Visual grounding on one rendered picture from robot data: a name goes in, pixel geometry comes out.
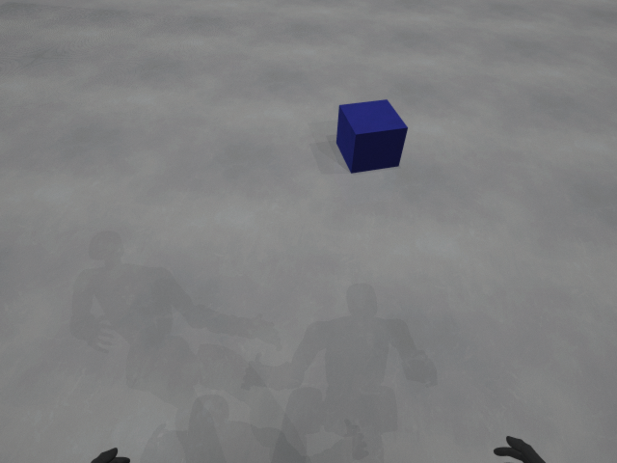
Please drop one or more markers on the robot right hand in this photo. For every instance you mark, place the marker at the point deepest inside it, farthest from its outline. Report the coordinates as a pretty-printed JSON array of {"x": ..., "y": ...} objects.
[{"x": 519, "y": 450}]

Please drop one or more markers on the carton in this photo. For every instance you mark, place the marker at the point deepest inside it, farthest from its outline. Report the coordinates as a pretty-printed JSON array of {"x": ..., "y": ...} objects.
[{"x": 370, "y": 135}]

